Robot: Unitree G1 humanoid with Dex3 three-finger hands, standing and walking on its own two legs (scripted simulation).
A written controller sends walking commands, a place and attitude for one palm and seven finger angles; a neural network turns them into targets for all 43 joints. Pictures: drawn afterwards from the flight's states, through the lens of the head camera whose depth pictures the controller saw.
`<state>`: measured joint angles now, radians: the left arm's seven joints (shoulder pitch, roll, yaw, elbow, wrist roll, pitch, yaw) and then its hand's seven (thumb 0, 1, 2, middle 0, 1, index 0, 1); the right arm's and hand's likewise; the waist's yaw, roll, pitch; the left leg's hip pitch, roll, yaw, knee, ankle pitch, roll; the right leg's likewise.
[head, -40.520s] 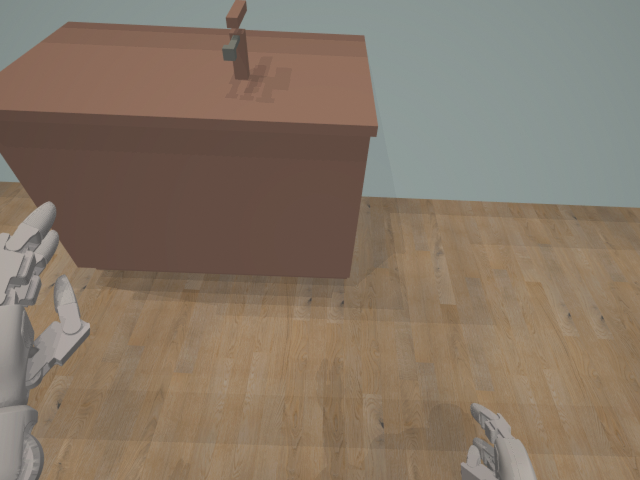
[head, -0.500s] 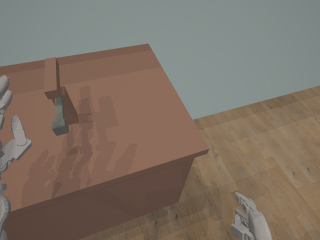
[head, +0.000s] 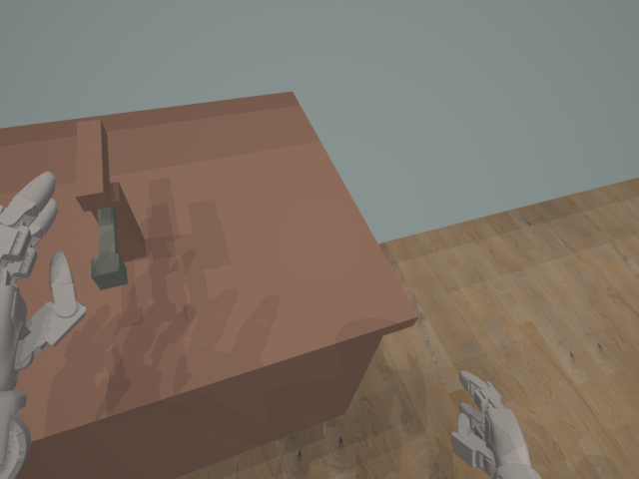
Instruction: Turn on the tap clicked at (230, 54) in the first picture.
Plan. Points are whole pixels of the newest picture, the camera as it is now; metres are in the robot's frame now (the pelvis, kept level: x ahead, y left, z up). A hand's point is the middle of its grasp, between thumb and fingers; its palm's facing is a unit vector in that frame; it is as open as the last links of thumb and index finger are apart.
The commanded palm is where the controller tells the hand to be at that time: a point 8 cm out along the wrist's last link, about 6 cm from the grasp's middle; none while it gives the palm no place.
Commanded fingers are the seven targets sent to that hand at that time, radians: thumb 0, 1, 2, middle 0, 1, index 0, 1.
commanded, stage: come to a stop and stand still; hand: left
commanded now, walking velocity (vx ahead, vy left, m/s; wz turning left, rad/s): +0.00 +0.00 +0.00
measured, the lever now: (109, 271) +0.31 +0.27 +0.09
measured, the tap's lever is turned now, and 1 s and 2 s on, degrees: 0 0 0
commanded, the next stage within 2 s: look again from close up in 0.18 s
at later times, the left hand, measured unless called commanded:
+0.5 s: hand (52, 329) +0.21 +0.25 +0.16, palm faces +0.37 -0.86 -0.36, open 7.4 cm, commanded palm +0.14 +0.29 +0.17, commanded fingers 0.00 0.90 0.90 -0.20 -0.30 -0.20 -0.30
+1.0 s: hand (89, 380) +0.18 +0.22 +0.13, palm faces +0.29 -0.88 -0.38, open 7.4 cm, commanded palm +0.12 +0.27 +0.17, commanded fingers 0.00 0.90 0.90 -0.20 -0.30 -0.20 -0.30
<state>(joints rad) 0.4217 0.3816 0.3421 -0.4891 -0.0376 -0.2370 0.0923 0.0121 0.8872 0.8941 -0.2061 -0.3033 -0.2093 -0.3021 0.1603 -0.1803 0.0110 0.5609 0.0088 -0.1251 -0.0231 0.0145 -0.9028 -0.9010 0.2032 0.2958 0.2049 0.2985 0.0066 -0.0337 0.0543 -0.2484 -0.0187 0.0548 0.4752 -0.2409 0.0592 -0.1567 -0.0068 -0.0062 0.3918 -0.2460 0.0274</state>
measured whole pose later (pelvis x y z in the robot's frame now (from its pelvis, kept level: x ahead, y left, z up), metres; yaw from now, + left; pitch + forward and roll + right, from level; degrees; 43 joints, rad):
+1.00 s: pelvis -0.04 -0.02 -0.01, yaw +2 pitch -1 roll +0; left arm 0.39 0.36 0.27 -0.43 -0.06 -0.01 0.02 0.01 0.89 0.89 -0.20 -0.30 -0.21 -0.30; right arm 0.13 -0.22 0.04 0.58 0.00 -0.08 0.01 0.02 -0.90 -0.90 0.20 0.30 0.21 0.30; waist 0.04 0.02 0.01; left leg -0.32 -0.03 0.04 0.57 -0.23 0.04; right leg -0.27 -0.01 -0.02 0.59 -0.31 0.00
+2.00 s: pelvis -0.01 -0.05 -0.02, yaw +5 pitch +0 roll +0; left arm 0.42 0.28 0.30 -0.52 -0.23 0.13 0.11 0.01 0.89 0.89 -0.20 -0.30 -0.21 -0.30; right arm 0.19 -0.22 0.05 0.61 0.05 -0.19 -0.09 0.02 -0.90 -0.90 0.20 0.30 0.20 0.30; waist 0.10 0.06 -0.08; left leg -0.35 -0.02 -0.04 0.65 -0.31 0.00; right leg -0.26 0.01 -0.09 0.64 -0.39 -0.04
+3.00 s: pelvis +0.00 -0.07 -0.02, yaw +5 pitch -1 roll +1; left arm 0.47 0.24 0.25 -0.60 -0.26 0.22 0.18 0.02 0.89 0.89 -0.20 -0.30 -0.20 -0.30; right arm 0.20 -0.25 0.04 0.63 0.05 -0.23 -0.10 0.02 -0.90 -0.90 0.20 0.30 0.20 0.30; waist 0.09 0.06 -0.08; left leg -0.31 0.00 -0.06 0.63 -0.31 -0.03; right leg -0.22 0.04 -0.11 0.62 -0.40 -0.08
